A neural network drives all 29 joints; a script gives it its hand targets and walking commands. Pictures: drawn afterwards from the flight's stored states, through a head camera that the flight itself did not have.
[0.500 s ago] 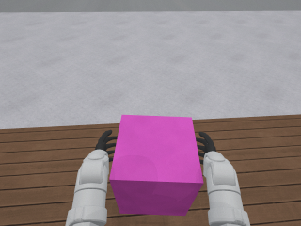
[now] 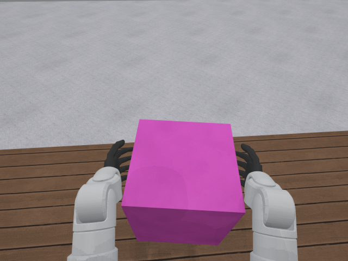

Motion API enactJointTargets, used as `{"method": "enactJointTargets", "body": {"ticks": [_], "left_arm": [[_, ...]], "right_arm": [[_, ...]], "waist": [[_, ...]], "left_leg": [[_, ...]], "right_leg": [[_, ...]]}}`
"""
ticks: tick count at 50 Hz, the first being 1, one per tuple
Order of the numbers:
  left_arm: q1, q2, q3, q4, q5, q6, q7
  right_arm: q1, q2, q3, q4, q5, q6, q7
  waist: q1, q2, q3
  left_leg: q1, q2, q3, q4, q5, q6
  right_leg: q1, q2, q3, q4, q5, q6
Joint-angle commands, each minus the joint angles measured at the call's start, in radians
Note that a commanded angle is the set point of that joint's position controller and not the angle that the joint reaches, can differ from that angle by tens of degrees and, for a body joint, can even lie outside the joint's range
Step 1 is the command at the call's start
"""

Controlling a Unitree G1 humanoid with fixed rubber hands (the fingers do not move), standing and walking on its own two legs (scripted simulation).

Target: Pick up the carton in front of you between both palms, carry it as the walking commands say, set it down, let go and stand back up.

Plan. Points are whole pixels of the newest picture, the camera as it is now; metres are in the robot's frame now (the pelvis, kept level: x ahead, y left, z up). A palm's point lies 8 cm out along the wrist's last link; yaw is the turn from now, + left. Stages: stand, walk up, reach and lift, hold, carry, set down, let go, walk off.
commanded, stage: carry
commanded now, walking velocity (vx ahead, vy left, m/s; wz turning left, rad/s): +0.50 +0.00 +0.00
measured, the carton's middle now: (181, 185) +0.29 -0.01 +0.02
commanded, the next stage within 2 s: none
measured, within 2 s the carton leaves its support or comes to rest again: neither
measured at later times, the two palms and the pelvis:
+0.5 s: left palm (115, 97) +0.56 +0.19 +0.09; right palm (212, 99) +0.54 -0.11 +0.10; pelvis +0.27 +0.06 +0.01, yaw -1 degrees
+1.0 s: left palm (133, 56) +0.86 +0.18 +0.08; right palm (203, 55) +0.89 -0.12 +0.07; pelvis +0.60 +0.01 +0.01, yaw +3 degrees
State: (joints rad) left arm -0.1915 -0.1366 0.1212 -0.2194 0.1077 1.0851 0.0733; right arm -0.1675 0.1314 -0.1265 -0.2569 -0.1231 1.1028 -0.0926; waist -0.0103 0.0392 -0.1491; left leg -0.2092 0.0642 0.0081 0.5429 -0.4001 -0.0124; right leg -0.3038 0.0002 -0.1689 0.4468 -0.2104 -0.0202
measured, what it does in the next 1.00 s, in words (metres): walks ahead: left foot, then right foot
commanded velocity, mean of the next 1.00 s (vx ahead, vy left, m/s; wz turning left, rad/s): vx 0.50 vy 0.00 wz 0.00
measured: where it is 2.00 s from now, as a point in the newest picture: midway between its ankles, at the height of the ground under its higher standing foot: (164, 150)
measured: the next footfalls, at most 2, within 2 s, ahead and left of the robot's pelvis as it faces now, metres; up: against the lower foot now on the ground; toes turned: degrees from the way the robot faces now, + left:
left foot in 0.28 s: +0.29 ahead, +0.13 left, +0.00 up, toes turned +12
right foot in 0.76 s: +0.63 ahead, -0.06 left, +0.00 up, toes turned -11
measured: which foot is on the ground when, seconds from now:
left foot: up 0.00-0.26, down 0.28-0.78, up 0.80-1.00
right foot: down 0.00-0.30, up 0.32-0.74, down 0.76-1.00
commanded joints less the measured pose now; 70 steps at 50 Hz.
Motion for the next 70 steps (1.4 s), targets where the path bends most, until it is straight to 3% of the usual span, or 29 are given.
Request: {"method": "enactJointTargets", "body": {"ticks": [1, 2, 4, 7, 11, 14, 15, 16, 17, 20, 24, 33, 37, 38, 39, 40, 41, 43, 44, 48, 57, 60, 62, 63, 64, 65, 66, 68, 70], "left_arm": [[-0.325, -0.837, -0.693, -0.065, -0.324, 0.056, -0.219], [-0.347, -0.881, -0.696, -0.090, -0.329, 0.071, -0.216], [-0.381, -0.910, -0.712, -0.164, -0.358, 0.089, -0.214], [-0.425, -0.881, -0.732, -0.213, -0.403, 0.115, -0.218], [-0.395, -0.829, -0.726, -0.190, -0.423, 0.146, -0.233], [-0.424, -0.804, -0.720, -0.188, -0.426, 0.165, -0.239], [-0.435, -0.786, -0.713, -0.183, -0.422, 0.172, -0.242], [-0.484, -0.784, -0.718, -0.207, -0.436, 0.184, -0.244], [-0.516, -0.805, -0.726, -0.197, -0.447, 0.187, -0.248], [-0.514, -0.882, -0.725, -0.183, -0.440, 0.164, -0.253], [-0.400, -0.938, -0.720, -0.155, -0.379, 0.124, -0.230], [-0.349, -0.904, -0.725, -0.167, -0.349, 0.125, -0.215], [-0.332, -0.904, -0.726, -0.143, -0.368, 0.123, -0.236], [-0.329, -0.903, -0.725, -0.139, -0.372, 0.120, -0.242], [-0.339, -0.886, -0.713, -0.122, -0.366, 0.113, -0.247], [-0.331, -0.914, -0.726, -0.104, -0.379, 0.102, -0.252], [-0.360, -0.936, -0.736, -0.130, -0.401, 0.094, -0.257], [-0.401, -0.988, -0.762, -0.153, -0.421, 0.072, -0.259], [-0.413, -0.995, -0.772, -0.159, -0.425, 0.063, -0.260], [-0.380, -0.954, -0.787, -0.134, -0.433, 0.038, -0.269], [-0.655, -0.713, -0.731, -0.052, -0.428, 0.040, -0.227], [-0.800, -0.668, -0.670, 0.052, -0.424, 0.062, -0.195], [-0.889, -0.673, -0.633, 0.113, -0.431, 0.082, -0.176], [-0.939, -0.678, -0.615, 0.142, -0.432, 0.091, -0.169], [-0.989, -0.692, -0.596, 0.176, -0.437, 0.100, -0.162], [-1.036, -0.738, -0.585, 0.199, -0.451, 0.106, -0.154], [-1.110, -0.757, -0.568, 0.209, -0.452, 0.103, -0.147], [-1.194, -0.839, -0.548, 0.215, -0.458, 0.097, -0.139], [-1.227, -0.885, -0.520, 0.240, -0.451, 0.093, -0.130]], "right_arm": [[-0.465, 0.855, 0.746, -0.109, 0.416, 0.063, 0.264], [-0.486, 0.862, 0.752, -0.115, 0.426, 0.074, 0.273], [-0.481, 0.884, 0.752, -0.138, 0.449, 0.086, 0.279], [-0.461, 0.878, 0.738, -0.149, 0.444, 0.097, 0.261], [-0.402, 0.837, 0.703, -0.132, 0.397, 0.124, 0.233], [-0.399, 0.821, 0.680, -0.106, 0.381, 0.138, 0.230], [-0.399, 0.807, 0.668, -0.099, 0.374, 0.143, 0.229], [-0.404, 0.799, 0.652, -0.074, 0.355, 0.141, 0.227], [-0.439, 0.824, 0.658, -0.087, 0.368, 0.142, 0.228], [-0.504, 0.920, 0.697, -0.130, 0.405, 0.130, 0.238], [-0.472, 0.948, 0.730, -0.154, 0.439, 0.111, 0.262], [-0.381, 0.873, 0.717, -0.126, 0.424, 0.114, 0.286], [-0.380, 0.871, 0.724, -0.128, 0.407, 0.110, 0.281], [-0.387, 0.866, 0.726, -0.130, 0.404, 0.107, 0.280], [-0.405, 0.875, 0.737, -0.146, 0.407, 0.110, 0.279], [-0.424, 0.873, 0.740, -0.157, 0.409, 0.105, 0.279], [-0.440, 0.907, 0.752, -0.139, 0.410, 0.093, 0.279], [-0.447, 0.955, 0.761, -0.136, 0.411, 0.063, 0.276], [-0.437, 0.969, 0.762, -0.125, 0.408, 0.050, 0.272], [-0.376, 0.965, 0.775, -0.067, 0.374, 0.012, 0.250], [-0.686, 0.739, 0.743, -0.038, 0.397, 0.031, 0.200], [-0.825, 0.685, 0.675, 0.055, 0.420, 0.056, 0.184], [-0.893, 0.677, 0.619, 0.142, 0.434, 0.071, 0.180], [-0.918, 0.672, 0.586, 0.192, 0.438, 0.076, 0.180], [-0.954, 0.662, 0.556, 0.235, 0.442, 0.082, 0.180], [-1.026, 0.670, 0.537, 0.279, 0.450, 0.081, 0.184], [-1.090, 0.725, 0.537, 0.287, 0.492, 0.080, 0.192], [-1.227, 0.841, 0.554, 0.255, 0.554, 0.070, 0.205], [-1.329, 0.918, 0.549, 0.247, 0.584, 0.064, 0.209]], "waist": [[0.043, -0.327, -0.168], [0.041, -0.239, -0.120], [0.042, -0.113, -0.114], [0.038, -0.153, -0.114], [0.032, -0.216, -0.079], [0.007, -0.136, -0.143], [-0.017, -0.043, -0.189], [-0.027, 0.227, -0.224], [-0.016, 0.219, -0.197], [-0.007, -0.004, -0.182], [-0.007, 0.056, -0.188], [-0.013, 0.124, -0.018], [0.022, 0.096, -0.114], [0.041, 0.041, -0.178], [0.044, -0.188, -0.263], [0.050, -0.333, -0.269], [0.039, -0.255, -0.246], [0.030, -0.082, -0.224], [0.027, -0.070, -0.213], [0.044, -0.143, -0.196], [0.060, -0.185, -0.027], [0.036, -0.179, -0.011], [-0.020, -0.152, -0.106], [-0.055, -0.066, -0.206], [-0.060, 0.115, -0.288], [-0.071, 0.356, -0.372], [-0.056, 0.264, -0.376], [-0.040, 0.053, -0.338], [-0.026, 0.038, -0.354]], "left_leg": [[-0.584, -0.050, 0.113, 0.360, -0.129, 0.017], [-0.643, 0.005, 0.050, 0.433, -0.171, 0.036], [-0.634, 0.044, 0.035, 0.409, -0.127, 0.038], [-0.481, 0.009, 0.105, 0.202, 0.052, 0.018], [-0.258, -0.049, 0.208, -0.006, 0.204, 0.020], [0.165, -0.089, 0.281, -0.073, 0.237, 0.047], [0.325, 0.047, 0.094, -0.119, 0.118, 0.066], [0.418, 0.331, -0.437, -0.313, -0.081, 0.182], [0.434, 0.391, -0.569, -0.354, -0.002, 0.251], [0.318, 0.318, -0.301, -0.321, 0.265, 0.196], [0.312, 0.234, -0.078, -0.337, 0.451, 0.138], [0.294, 0.164, 0.125, -0.328, 0.655, 0.126], [0.220, 0.116, 0.243, -0.002, 0.851, 0.063], [0.081, 0.096, 0.228, 0.184, 0.659, 0.039], [-0.181, 0.000, 0.206, 0.500, 0.372, -0.005], [-0.404, -0.105, 0.104, 0.700, -0.063, -0.006], [-0.451, -0.030, 0.005, 0.805, -0.071, 0.030], [-0.435, 0.045, -0.020, 0.738, 0.034, 0.058], [-0.409, 0.063, -0.018, 0.666, 0.078, 0.057], [-0.423, 0.028, 0.055, 0.499, 0.139, 0.042], [-0.443, -0.011, 0.162, 0.123, 0.342, 0.066], [-0.335, -0.031, 0.163, 0.046, 0.355, 0.104], [-0.097, -0.095, 0.219, -0.019, 0.312, 0.108], [0.102, -0.089, 0.173, -0.026, 0.225, 0.095], [0.240, 0.137, -0.188, -0.076, 0.192, 0.130], [0.461, 0.315, -0.593, -0.203, 0.286, 0.267], [0.468, 0.309, -0.523, -0.168, 0.475, 0.293], [0.368, 0.246, -0.311, -0.078, 0.802, 0.241], [0.337, 0.217, -0.203, -0.079, 0.863, 0.204]], "right_leg": [[0.605, -0.430, 0.635, -0.229, -0.080, -0.199], [0.572, -0.467, 0.646, -0.221, 0.032, -0.243], [0.533, -0.423, 0.501, -0.229, 0.100, -0.199], [0.435, -0.302, 0.261, -0.253, 0.126, -0.118], [0.296, -0.250, 0.108, -0.206, 0.193, -0.074], [0.085, -0.184, -0.024, 0.078, 0.280, -0.014], [-0.048, -0.144, -0.048, 0.292, 0.141, 0.022], [-0.268, -0.017, -0.048, 0.603, -0.132, 0.066], [-0.403, -0.028, 0.090, 0.754, -0.287, 0.037], [-0.410, -0.146, 0.164, 0.754, -0.147, -0.011], [-0.354, -0.107, 0.089, 0.536, -0.045, 0.008], [-0.270, -0.038, -0.066, 0.095, 0.166, -0.001], [0.129, 0.054, -0.157, -0.002, 0.105, -0.022], [0.329, -0.033, -0.051, -0.002, 0.039, -0.023], [0.524, -0.328, 0.437, -0.091, -0.140, -0.153], [0.597, -0.437, 0.723, -0.232, -0.069, -0.248], [0.567, -0.433, 0.619, -0.214, 0.033, -0.240], [0.433, -0.370, 0.427, -0.185, 0.184, -0.172], [0.379, -0.347, 0.354, -0.200, 0.186, -0.140], [0.363, -0.277, 0.185, -0.204, 0.212, -0.126], [0.320, -0.226, 0.069, -0.188, 0.306, -0.141], [0.314, -0.235, 0.040, -0.123, 0.424, -0.115], [0.315, -0.193, -0.033, 0.113, 0.597, -0.062], [0.235, -0.141, -0.047, 0.355, 0.502, -0.040], [0.064, -0.068, -0.042, 0.626, 0.230, -0.005], [-0.244, 0.099, 0.072, 0.877, -0.282, 0.018], [-0.308, 0.052, 0.185, 0.991, -0.312, -0.018], [-0.327, -0.012, 0.202, 0.927, -0.252, -0.044], [-0.296, -0.040, 0.194, 0.792, -0.206, -0.028]]}}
